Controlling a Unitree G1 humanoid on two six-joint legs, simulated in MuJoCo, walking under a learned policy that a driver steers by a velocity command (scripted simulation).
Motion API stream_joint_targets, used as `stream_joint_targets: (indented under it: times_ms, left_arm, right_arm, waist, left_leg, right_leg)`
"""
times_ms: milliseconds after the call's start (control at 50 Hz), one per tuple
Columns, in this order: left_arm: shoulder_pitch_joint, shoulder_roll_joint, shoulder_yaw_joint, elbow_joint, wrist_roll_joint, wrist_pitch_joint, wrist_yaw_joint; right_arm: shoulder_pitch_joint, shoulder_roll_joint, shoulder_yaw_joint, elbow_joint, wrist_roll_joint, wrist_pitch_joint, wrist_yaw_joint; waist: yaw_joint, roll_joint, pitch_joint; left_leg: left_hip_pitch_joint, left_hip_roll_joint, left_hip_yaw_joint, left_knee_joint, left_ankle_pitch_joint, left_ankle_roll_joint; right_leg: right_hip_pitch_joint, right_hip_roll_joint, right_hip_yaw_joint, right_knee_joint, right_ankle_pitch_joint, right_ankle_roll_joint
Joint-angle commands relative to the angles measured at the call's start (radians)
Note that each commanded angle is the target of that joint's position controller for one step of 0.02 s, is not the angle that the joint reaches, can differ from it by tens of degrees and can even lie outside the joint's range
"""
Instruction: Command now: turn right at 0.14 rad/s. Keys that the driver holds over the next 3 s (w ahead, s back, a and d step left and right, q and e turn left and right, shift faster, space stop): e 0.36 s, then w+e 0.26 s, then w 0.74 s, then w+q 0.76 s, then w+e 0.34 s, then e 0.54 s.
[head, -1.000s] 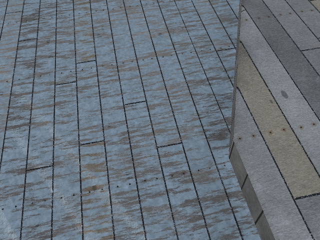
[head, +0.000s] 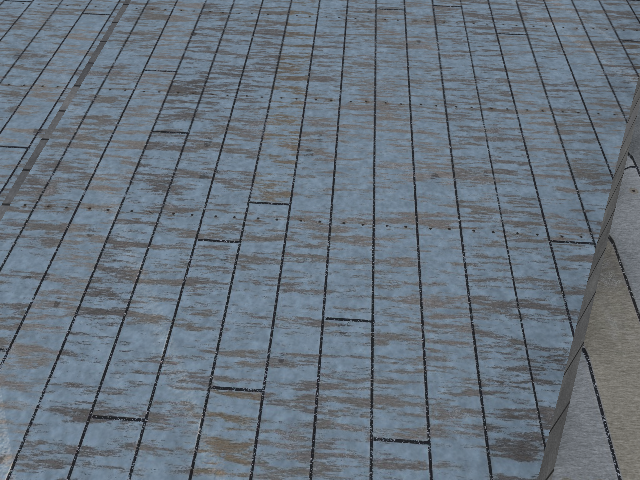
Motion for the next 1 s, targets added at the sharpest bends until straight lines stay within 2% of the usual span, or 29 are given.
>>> stream_joint_targets:
  times_ms: [20, 100, 160, 180, 200, 220, 240, 260, 280, 320, 360, 380, 400, 420, 440, 460, 480, 500, 560, 640, 720, 840, 860, 900, 920, 940, 960, 980, 1000]
  left_arm:
    - [-0.053, 0.119, 0.035, -0.074, -0.013, -0.003, 0.008]
    - [-0.083, 0.143, 0.053, -0.109, -0.022, 0.015, 0.018]
    - [-0.101, 0.131, 0.053, -0.138, -0.019, 0.03, 0.024]
    - [-0.114, 0.119, 0.049, -0.151, -0.018, 0.035, 0.024]
    - [-0.135, 0.11, 0.046, -0.168, -0.014, 0.038, 0.022]
    - [-0.132, 0.107, 0.045, -0.179, -0.01, 0.041, 0.016]
    - [-0.133, 0.117, 0.05, -0.19, -0.011, 0.045, 0.009]
    - [-0.153, 0.119, 0.051, -0.204, -0.013, 0.049, 0.002]
    - [-0.147, 0.109, 0.048, -0.207, -0.02, 0.054, -0.005]
    - [-0.088, 0.11, 0.051, -0.182, -0.028, 0.067, -0.011]
    - [0.001, 0.127, 0.068, -0.155, -0.029, 0.078, -0.014]
    - [0.043, 0.174, 0.087, -0.155, -0.026, 0.077, -0.007]
    - [0.072, 0.318, 0.111, -0.192, -0.016, 0.063, 0.003]
    - [0.13, 0.297, 0.096, -0.19, 0.014, 0.032, -0.006]
    - [0.1, 0.254, 0.082, -0.186, 0.008, 0.007, -0.006]
    - [0.058, 0.222, 0.071, -0.187, -0.01, -0.003, -0.001]
    - [0.011, 0.216, 0.064, -0.199, -0.016, -0.002, 0.008]
    - [-0.006, 0.213, 0.06, -0.207, -0.012, 0.001, 0.016]
    - [0.039, 0.204, 0.058, -0.207, -0.009, -0.006, 0.033]
    - [0.125, 0.208, 0.064, -0.173, -0.02, -0.008, 0.045]
    - [0.17, 0.209, 0.067, -0.141, -0.027, -0.011, 0.045]
    - [0.197, 0.216, 0.067, -0.124, -0.03, -0.012, 0.031]
    - [0.196, 0.217, 0.068, -0.123, -0.031, -0.011, 0.028]
    - [0.181, 0.204, 0.062, -0.128, -0.032, -0.004, 0.025]
    - [0.167, 0.177, 0.053, -0.136, -0.024, -0.005, 0.025]
    - [0.139, 0.123, 0.032, -0.162, -0.006, -0.009, 0.025]
    - [0.226, 0.078, 0.018, -0.177, -0.028, -0.028, 0.03]
    - [0.207, 0.179, 0.037, -0.162, -0.042, -0.04, 0.032]
    - [0.124, 0.214, 0.044, -0.164, -0.04, -0.044, 0.025]
  right_arm:
    - [-0.005, -0.135, -0.036, -0.059, 0.001, -0.012, -0.018]
    - [0.027, -0.145, -0.05, -0.068, 0.001, -0.009, -0.04]
    - [0.047, -0.15, -0.055, -0.078, -0.004, -0.012, -0.04]
    - [0.061, -0.164, -0.059, -0.079, -0.006, -0.012, -0.04]
    - [0.08, -0.186, -0.064, -0.079, -0.008, -0.014, -0.039]
    - [0.055, -0.197, -0.063, -0.09, -0.008, -0.018, -0.04]
    - [0.023, -0.193, -0.058, -0.108, -0.007, -0.024, -0.04]
    - [0.003, -0.201, -0.057, -0.121, -0.007, -0.029, -0.039]
    - [-0.038, -0.224, -0.062, -0.129, -0.002, -0.032, -0.04]
    - [-0.108, -0.245, -0.068, -0.135, 0.016, -0.029, -0.036]
    - [-0.097, -0.204, -0.056, -0.125, 0.019, -0.019, -0.031]
    - [-0.046, -0.148, -0.042, -0.118, 0.005, -0.016, -0.022]
    - [-0.103, -0.083, -0.017, -0.196, -0.023, -0.019, -0.017]
    - [-0.14, -0.126, -0.027, -0.214, 0.005, -0.035, -0.015]
    - [-0.159, -0.158, -0.036, -0.213, 0.03, -0.049, -0.01]
    - [-0.153, -0.182, -0.046, -0.194, 0.023, -0.06, -0.008]
    - [-0.141, -0.191, -0.052, -0.172, 0.005, -0.068, -0.01]
    - [-0.125, -0.19, -0.055, -0.161, -0.004, -0.073, -0.006]
    - [-0.126, -0.151, -0.048, -0.146, -0.004, -0.098, 0.014]
    - [-0.202, -0.124, -0.034, -0.157, -0.003, -0.116, 0.025]
    - [-0.261, -0.114, -0.02, -0.16, 0.011, -0.127, 0.041]
    - [-0.331, -0.14, -0.011, -0.193, 0.027, -0.159, 0.062]
    - [-0.313, -0.15, -0.014, -0.192, 0.028, -0.163, 0.065]
    - [-0.213, -0.168, -0.026, -0.165, 0.024, -0.168, 0.063]
    - [-0.105, -0.195, -0.04, -0.141, 0.017, -0.168, 0.056]
    - [0.087, -0.255, -0.055, -0.112, 0.003, -0.168, 0.051]
    - [0.183, -0.347, -0.079, -0.068, -0.001, -0.157, 0.064]
    - [0.174, -0.249, -0.057, -0.064, 0.025, -0.156, 0.073]
    - [0.124, -0.188, -0.038, -0.07, 0.029, -0.15, 0.071]
  waist:
    - [-0.011, 0.036, -0.017]
    - [-0.017, 0.002, -0.038]
    - [-0.025, 0.031, -0.063]
    - [-0.032, 0.076, -0.067]
    - [-0.045, 0.137, -0.061]
    - [-0.037, 0.211, -0.058]
    - [-0.037, 0.244, -0.046]
    - [-0.036, 0.193, -0.028]
    - [-0.018, 0.148, -0.029]
    - [0.018, 0.151, -0.054]
    - [0.047, 0.106, -0.076]
    - [0.046, -0.07, -0.081]
    - [0.038, -0.341, -0.091]
    - [0.089, -0.231, -0.156]
    - [0.066, -0.163, -0.058]
    - [0.041, -0.12, 0.0]
    - [0.018, -0.088, 0.01]
    - [-0.001, -0.089, 0.006]
    - [0.0, -0.077, -0.027]
    - [0.031, -0.099, -0.033]
    - [0.064, -0.132, -0.008]
    - [0.088, -0.151, 0.044]
    - [0.078, -0.158, 0.041]
    - [0.017, -0.154, 0.003]
    - [-0.038, -0.134, -0.065]
    - [-0.119, 0.003, -0.211]
    - [-0.077, 0.335, -0.268]
    - [-0.092, 0.231, -0.179]
    - [-0.088, 0.154, -0.07]
  left_leg:
    - [0.018, 0.006, 0.006, -0.018, 0.229, 0.025]
    - [0.001, -0.003, 0.043, 0.051, 0.224, 0.051]
    - [0.01, 0.031, 0.021, 0.036, 0.227, 0.087]
    - [0.032, 0.077, -0.023, -0.003, 0.242, 0.118]
    - [0.072, 0.16, -0.108, -0.056, 0.287, 0.172]
    - [0.091, 0.266, -0.191, -0.095, 0.366, 0.235]
    - [0.076, 0.346, -0.247, -0.125, 0.447, 0.29]
    - [0.069, 0.361, -0.24, -0.125, 0.477, 0.301]
    - [0.038, 0.337, -0.178, -0.112, 0.477, 0.269]
    - [-0.073, 0.255, -0.025, -0.074, 0.432, 0.188]
    - [-0.175, 0.189, 0.086, 0.054, 0.236, 0.124]
    - [-0.311, 0.115, 0.18, 0.268, -0.033, 0.054]
    - [-0.574, -0.041, 0.165, 0.597, -0.391, -0.022]
    - [-0.631, -0.054, -0.02, 0.728, -0.388, 0.004]
    - [-0.708, -0.021, -0.04, 0.749, -0.281, 0.032]
    - [-0.719, 0.005, -0.032, 0.722, -0.184, 0.052]
    - [-0.678, 0.022, -0.033, 0.664, -0.089, 0.055]
    - [-0.612, 0.028, -0.033, 0.61, -0.013, 0.051]
    - [-0.554, 0.002, -0.006, 0.506, 0.15, 0.028]
    - [-0.53, -0.024, -0.003, 0.278, 0.251, -0.004]
    - [-0.44, -0.025, 0.005, 0.129, 0.313, -0.02]
    - [-0.333, -0.033, 0.037, 0.001, 0.2, 0.034]
    - [-0.294, -0.036, 0.045, -0.022, 0.176, 0.05]
    - [-0.14, -0.058, 0.075, -0.099, 0.169, 0.09]
    - [0.031, -0.036, 0.052, -0.111, 0.164, 0.126]
    - [0.299, 0.134, -0.133, -0.105, 0.131, 0.199]
    - [0.544, 0.325, -0.564, -0.192, -0.015, 0.36]
    - [0.498, 0.341, -0.642, -0.245, -0.148, 0.37]
    - [0.404, 0.3, -0.493, -0.247, -0.112, 0.333]
  right_leg:
    - [-0.045, -0.073, 0.093, -0.035, 0.277, -0.035]
    - [-0.108, -0.076, 0.153, 0.028, 0.318, -0.071]
    - [-0.178, -0.054, 0.166, 0.107, 0.29, -0.06]
    - [-0.228, -0.027, 0.135, 0.166, 0.251, -0.038]
    - [-0.311, 0.005, 0.09, 0.236, 0.171, -0.011]
    - [-0.369, 0.011, 0.045, 0.309, -0.057, 0.007]
    - [-0.393, -0.013, 0.025, 0.417, -0.319, 0.019]
    - [-0.415, -0.051, 0.034, 0.461, -0.37, 0.023]
    - [-0.376, -0.075, 0.03, 0.424, -0.315, 0.024]
    - [-0.171, -0.048, -0.031, 0.283, -0.103, 0.018]
    - [0.023, 0.004, -0.042, 0.134, 0.021, -0.008]
    - [0.142, -0.053, 0.121, 0.004, 0.094, -0.061]
    - [0.205, -0.344, 0.671, -0.175, 0.069, -0.251]
    - [0.196, -0.412, 0.847, -0.283, -0.23, -0.356]
    - [0.166, -0.39, 0.802, -0.304, -0.444, -0.326]
    - [0.114, -0.349, 0.728, -0.296, -0.493, -0.26]
    - [0.066, -0.31, 0.654, -0.293, -0.433, -0.211]
    - [0.022, -0.265, 0.587, -0.303, -0.376, -0.184]
    - [0.03, -0.209, 0.482, -0.313, -0.19, -0.179]
    - [0.082, -0.194, 0.422, -0.303, -0.045, -0.173]
    - [0.055, -0.203, 0.394, -0.308, -0.022, -0.169]
    - [0.067, -0.232, 0.423, -0.272, -0.021, -0.18]
    - [0.075, -0.24, 0.437, -0.256, 0.014, -0.176]
    - [0.073, -0.211, 0.421, -0.172, 0.179, -0.148]
    - [0.024, -0.162, 0.375, -0.045, 0.302, -0.116]
    - [-0.123, -0.091, 0.275, 0.268, 0.221, -0.07]
    - [-0.493, 0.063, 0.159, 0.579, -0.235, 0.001]
    - [-0.632, 0.001, 0.202, 0.729, -0.274, 0.009]
    - [-0.668, -0.05, 0.189, 0.755, -0.185, 0.0]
